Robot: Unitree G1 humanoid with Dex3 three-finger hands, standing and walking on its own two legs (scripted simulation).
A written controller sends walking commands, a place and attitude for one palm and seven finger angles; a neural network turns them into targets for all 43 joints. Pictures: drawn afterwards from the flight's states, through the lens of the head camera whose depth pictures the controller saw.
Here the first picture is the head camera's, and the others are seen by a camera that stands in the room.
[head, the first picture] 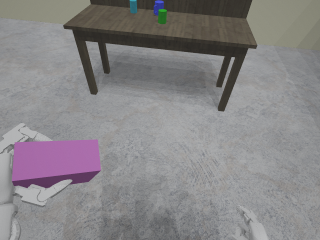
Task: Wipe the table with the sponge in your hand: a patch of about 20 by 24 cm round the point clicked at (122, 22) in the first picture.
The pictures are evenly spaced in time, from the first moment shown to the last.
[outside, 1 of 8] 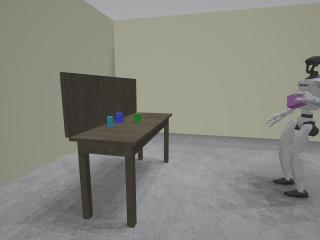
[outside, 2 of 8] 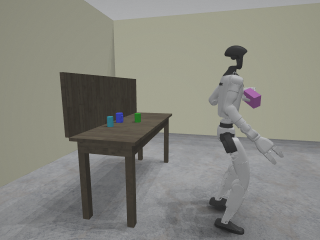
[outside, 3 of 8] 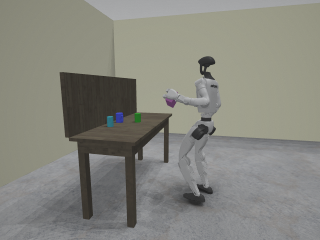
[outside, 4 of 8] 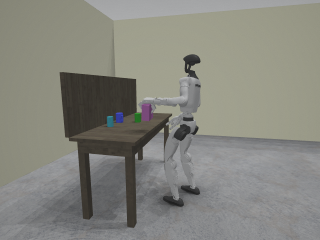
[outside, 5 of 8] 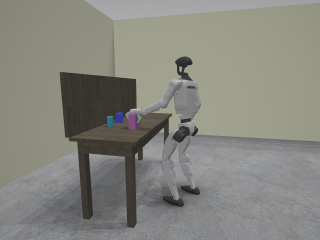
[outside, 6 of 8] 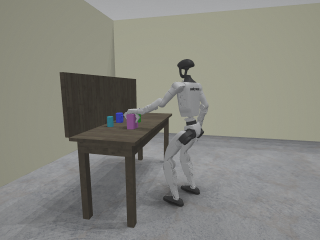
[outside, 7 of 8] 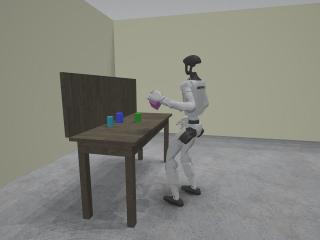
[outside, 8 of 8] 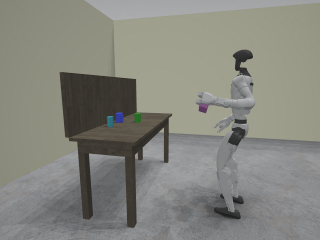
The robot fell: no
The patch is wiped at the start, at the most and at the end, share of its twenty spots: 0.00 1.00 1.00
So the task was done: yes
